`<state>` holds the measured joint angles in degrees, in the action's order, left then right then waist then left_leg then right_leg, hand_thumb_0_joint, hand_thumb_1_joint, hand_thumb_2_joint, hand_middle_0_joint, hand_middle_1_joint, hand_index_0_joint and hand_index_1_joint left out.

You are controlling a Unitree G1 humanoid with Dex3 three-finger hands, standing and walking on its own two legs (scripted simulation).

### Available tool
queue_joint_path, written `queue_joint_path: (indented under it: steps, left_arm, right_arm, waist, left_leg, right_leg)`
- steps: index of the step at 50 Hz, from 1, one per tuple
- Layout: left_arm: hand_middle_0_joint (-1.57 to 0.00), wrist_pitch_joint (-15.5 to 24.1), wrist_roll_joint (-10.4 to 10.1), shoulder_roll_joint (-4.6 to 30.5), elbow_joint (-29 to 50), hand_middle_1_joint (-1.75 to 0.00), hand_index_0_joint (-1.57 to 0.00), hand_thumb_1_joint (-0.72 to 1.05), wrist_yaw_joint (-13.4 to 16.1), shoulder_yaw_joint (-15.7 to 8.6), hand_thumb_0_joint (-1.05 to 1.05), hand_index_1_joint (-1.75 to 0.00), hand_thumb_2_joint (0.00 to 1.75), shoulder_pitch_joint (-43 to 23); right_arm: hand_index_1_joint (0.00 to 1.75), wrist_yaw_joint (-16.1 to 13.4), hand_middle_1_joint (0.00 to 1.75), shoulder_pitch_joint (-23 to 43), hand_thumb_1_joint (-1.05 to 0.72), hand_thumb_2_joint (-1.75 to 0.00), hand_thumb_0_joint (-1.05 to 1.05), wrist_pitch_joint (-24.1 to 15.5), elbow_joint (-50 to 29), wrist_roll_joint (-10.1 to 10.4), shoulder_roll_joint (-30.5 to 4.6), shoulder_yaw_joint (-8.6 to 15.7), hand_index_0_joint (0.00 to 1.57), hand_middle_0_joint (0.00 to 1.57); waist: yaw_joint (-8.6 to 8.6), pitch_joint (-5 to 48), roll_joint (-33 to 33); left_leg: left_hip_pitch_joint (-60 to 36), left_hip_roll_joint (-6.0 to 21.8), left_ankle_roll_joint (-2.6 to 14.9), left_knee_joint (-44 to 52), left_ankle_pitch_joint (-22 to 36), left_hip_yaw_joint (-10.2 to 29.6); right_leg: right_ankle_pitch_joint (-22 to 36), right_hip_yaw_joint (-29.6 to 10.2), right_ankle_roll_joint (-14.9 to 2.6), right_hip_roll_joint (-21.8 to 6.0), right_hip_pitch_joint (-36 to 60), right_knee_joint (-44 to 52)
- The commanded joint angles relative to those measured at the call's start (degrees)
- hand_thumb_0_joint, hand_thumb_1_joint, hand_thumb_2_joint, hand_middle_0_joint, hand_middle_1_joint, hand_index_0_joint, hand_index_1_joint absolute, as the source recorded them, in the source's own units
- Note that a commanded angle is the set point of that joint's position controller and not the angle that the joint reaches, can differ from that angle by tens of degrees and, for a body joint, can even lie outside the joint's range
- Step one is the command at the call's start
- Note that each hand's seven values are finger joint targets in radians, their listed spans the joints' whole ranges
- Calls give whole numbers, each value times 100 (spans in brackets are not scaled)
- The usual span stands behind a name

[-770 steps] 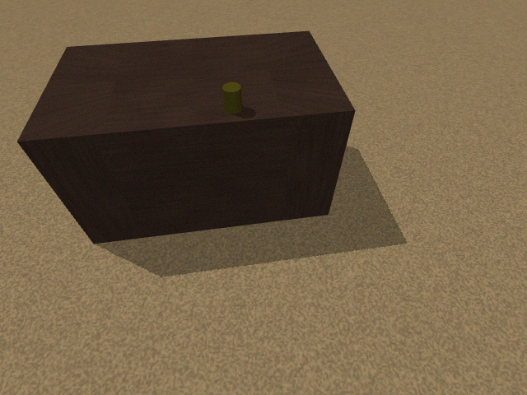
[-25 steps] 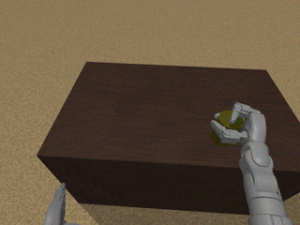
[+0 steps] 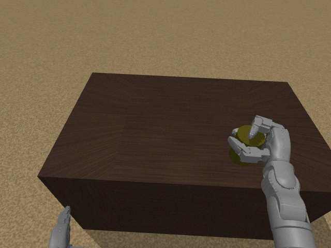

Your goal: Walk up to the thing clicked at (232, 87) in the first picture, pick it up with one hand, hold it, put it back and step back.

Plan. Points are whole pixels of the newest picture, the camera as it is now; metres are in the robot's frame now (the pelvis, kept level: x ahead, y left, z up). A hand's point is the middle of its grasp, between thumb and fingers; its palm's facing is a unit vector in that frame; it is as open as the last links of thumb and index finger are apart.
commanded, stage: hold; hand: right
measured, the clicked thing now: (245, 146) +0.34 -0.17 +0.09
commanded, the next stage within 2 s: none
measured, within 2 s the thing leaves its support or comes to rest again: neither
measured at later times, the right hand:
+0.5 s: hand (245, 140) +0.33 -0.16 +0.12, palm faces +0.18 +0.98 +0.01, open 5.4 cm
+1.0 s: hand (245, 139) +0.33 -0.16 +0.12, palm faces +0.17 +0.99 +0.01, open 5.4 cm
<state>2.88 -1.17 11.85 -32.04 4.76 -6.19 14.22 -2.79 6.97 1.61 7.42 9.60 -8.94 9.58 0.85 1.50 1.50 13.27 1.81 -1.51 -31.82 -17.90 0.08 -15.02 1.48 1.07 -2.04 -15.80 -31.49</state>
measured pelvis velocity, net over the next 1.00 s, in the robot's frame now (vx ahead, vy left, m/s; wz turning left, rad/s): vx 0.01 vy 0.00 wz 0.00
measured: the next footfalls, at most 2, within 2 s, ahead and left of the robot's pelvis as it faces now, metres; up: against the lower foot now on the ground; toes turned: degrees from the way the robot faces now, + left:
none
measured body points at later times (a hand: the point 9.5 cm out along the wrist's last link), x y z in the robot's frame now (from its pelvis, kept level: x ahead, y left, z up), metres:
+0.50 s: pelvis +0.00 +0.00 +0.00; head -0.01 +0.01 +0.45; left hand +0.16 +0.27 -0.08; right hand +0.31 -0.21 +0.12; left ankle -0.01 +0.13 -0.73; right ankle +0.02 -0.13 -0.73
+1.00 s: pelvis +0.01 +0.00 +0.01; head +0.00 +0.01 +0.46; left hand +0.17 +0.26 -0.08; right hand +0.32 -0.22 +0.12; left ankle -0.01 +0.13 -0.73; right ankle +0.02 -0.13 -0.73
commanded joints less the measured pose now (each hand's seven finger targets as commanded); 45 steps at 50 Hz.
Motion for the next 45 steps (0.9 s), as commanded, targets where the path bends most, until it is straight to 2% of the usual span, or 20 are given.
queue_joint_path:
  steps: [1, 5, 7, 9, 11, 14, 15, 17, 19, 21, 22, 23, 25, 30, 34, 36, 38, 40, 42, 45]
  left_arm:
    - [-5, 357, 18, 655, 809, -6, -6, -54, 75, -192, 0, -6, 5, -600]
    - [-5, 361, 5, 707, 823, -6, -5, -54, 68, -249, 0, -6, 5, -698]
    - [-5, 370, 10, 666, 710, -6, -5, -54, 39, -245, 0, -5, 5, -575]
    - [-5, 384, 12, 773, 943, -6, -5, -54, 51, -283, 0, -5, 5, -745]
    - [-5, 357, 7, 661, 643, -6, -6, -54, 30, -241, 0, -5, 5, -601]
    - [-5, 394, 14, 704, 580, -6, -5, -54, 14, -279, 0, -5, 5, -600]
    - [-5, 401, 9, 684, 715, -6, -5, -54, 8, -244, 0, -6, 5, -816]
    - [-5, 417, 12, 726, 614, -6, -5, -54, -1, -269, 0, -5, 5, -819]
    - [-5, 453, 28, 824, 764, -6, -5, -54, 28, -339, 0, -6, 5, -857]
    - [-5, 448, 21, 702, 612, -6, -5, -55, 23, -245, 0, -6, 5, -745]
    - [-5, 438, 28, 773, 581, -6, -5, -55, 26, -349, 0, -6, 5, -754]
    - [-5, 426, 34, 629, 491, -6, -5, -55, 12, -217, 0, -6, 5, -784]
    - [-5, 442, 35, 772, 608, -6, -5, -55, 35, -331, 0, -6, 5, -834]
    - [-5, 410, 42, 717, 518, -6, -5, -55, 19, -276, 0, -6, 5, -900]
    - [-5, 391, 40, 780, 631, -6, -5, -55, 22, -339, 0, -6, 5, -875]
    - [-5, 376, 41, 725, 538, -6, -6, -54, 21, -302, 0, -5, 5, -897]
    - [-5, 373, 38, 604, 408, -6, -6, -54, 8, -202, 0, -5, 5, -940]
    - [-5, 397, 37, 850, 484, -6, -5, -55, 25, -393, 0, -6, 5, -928]
    - [-5, 396, 31, 660, 496, -6, -5, -55, 9, -222, 0, -6, 5, -874]
    - [-5, 404, 45, 770, 398, -6, -5, -55, 22, -340, 0, -6, 5, -774]
  right_arm:
    - [142, 5, 142, 2107, -41, -132, 0, -433, -1780, 60, -712, 207, 135, 132]
    - [142, 0, 142, 2042, -41, -131, 0, -347, -1778, 62, -824, 324, 135, 132]
    - [142, 21, 142, 1862, -40, -131, 0, -301, -1783, 84, -657, 239, 135, 132]
    - [142, 13, 142, 1841, -41, -131, 0, -265, -1881, 81, -798, 377, 135, 132]
    - [141, 21, 141, 1803, -43, -130, 0, -208, -1757, 81, -728, 310, 135, 132]
    - [142, 31, 142, 1881, -42, -131, 0, -232, -1647, 72, -705, 333, 135, 133]
    - [143, 39, 143, 1857, -40, -132, 0, -256, -1667, 54, -726, 324, 136, 132]
    - [142, 62, 142, 1990, -41, -131, 0, -314, -1806, 75, -644, 201, 135, 132]
    - [141, 34, 141, 2071, -42, -130, 0, -370, -1952, 59, -736, 264, 134, 131]
    - [141, 28, 141, 1760, -42, -130, 0, -359, -1749, 61, -727, 335, 134, 131]
    - [141, 28, 141, 1828, -41, -130, 0, -389, -1750, 59, -760, 325, 134, 131]
    - [141, 20, 141, 1991, -41, -130, 0, -414, -1770, 70, -712, 269, 134, 131]
    - [140, 16, 140, 1963, -39, -130, 0, -414, -1637, 45, -680, 261, 133, 130]
    - [140, -5, 140, 1779, -41, -129, 0, -516, -1781, 53, -780, 353, 133, 130]
    - [141, -5, 141, 1764, -41, -130, 0, -523, -1914, 58, -796, 333, 134, 131]
    - [142, 19, 142, 1637, -40, -131, 0, -477, -1711, 57, -602, 153, 135, 132]
    - [141, 30, 141, 1887, -40, -130, 0, -472, -1748, 47, -690, 206, 134, 131]
    - [141, 26, 141, 1880, -40, -130, 0, -485, -1729, 62, -767, 326, 134, 131]
    - [141, 63, 141, 1833, -41, -130, 0, -501, -1712, 44, -627, 168, 134, 131]
    - [140, 51, 140, 1934, -40, -129, 0, -535, -1688, 38, -776, 272, 133, 130]
  waist:
    - [-27, 1133, -83]
    - [-54, 972, -108]
    - [-36, 1041, -209]
    - [-75, 1258, -274]
    - [-37, 941, -285]
    - [12, 1033, -208]
    - [-56, 988, -249]
    - [-11, 965, -157]
    - [-11, 1294, -101]
    - [-63, 1124, -272]
    - [-15, 1068, -241]
    - [-28, 1013, -141]
    - [58, 1148, -278]
    - [-99, 1121, -127]
    - [-58, 1312, -159]
    - [-10, 1062, -237]
    - [-7, 984, -145]
    - [16, 1106, -196]
    - [32, 1002, -174]
    - [16, 1123, -210]
  left_leg:
    - [35, -200, 59, 560, 1409, -277]
    - [20, -188, 57, 693, 1122, -266]
    - [-27, -207, 51, 668, 1306, -298]
    - [-168, -171, 36, 695, 1465, -264]
    - [-86, -154, 12, 733, 1524, -252]
    - [-56, -186, 38, 709, 1508, -273]
    - [-62, -193, 41, 742, 1373, -288]
    - [-18, -191, 54, 739, 1352, -271]
    - [-134, -177, 59, 740, 1487, -252]
    - [-176, -179, 35, 747, 1554, -262]
    - [-130, -173, 31, 749, 1569, -245]
    - [-126, -170, 33, 770, 1466, -246]
    - [-115, -182, 27, 786, 1469, -243]
    - [-249, -186, 53, 790, 1450, -263]
    - [-366, -179, 47, 782, 1736, -257]
    - [-299, -172, 30, 793, 1823, -263]
    - [-212, -171, 32, 822, 1735, -254]
    - [-229, -193, 47, 818, 1637, -277]
    - [-170, -198, 53, 840, 1570, -285]
    - [-261, -183, 40, 839, 1607, -267]
  right_leg:
    - [1062, 51, -121, 124, 889, 442]
    - [761, 66, -136, 145, 816, 556]
    - [952, 49, -142, 125, 906, 554]
    - [1111, 74, -152, 159, 1000, 512]
    - [1114, 101, -169, 181, 926, 525]
    - [1124, 66, -158, 135, 996, 560]
    - [1020, 52, -153, 130, 922, 605]
    - [989, 55, -147, 124, 971, 625]
    - [1123, 65, -136, 147, 1171, 580]
    - [1177, 70, -154, 157, 1033, 584]
    - [1162, 81, -161, 159, 1007, 580]
    - [1073, 88, -156, 166, 957, 584]
    - [1056, 76, -171, 148, 1063, 598]
    - [1099, 73, -136, 153, 1000, 639]
    - [1365, 84, -143, 155, 1126, 616]
    - [1424, 89, -159, 153, 1093, 609]
    - [1330, 89, -168, 149, 1083, 638]
    - [1271, 63, -152, 126, 1134, 672]
    - [1205, 71, -142, 126, 1139, 690]
    - [1206, 78, -153, 147, 1157, 691]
